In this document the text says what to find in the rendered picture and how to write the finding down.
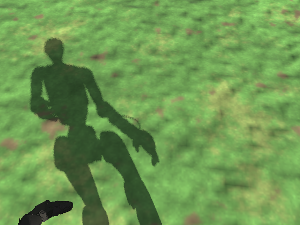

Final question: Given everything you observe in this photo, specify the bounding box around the robot left hand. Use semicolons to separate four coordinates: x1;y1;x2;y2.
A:
18;200;73;225

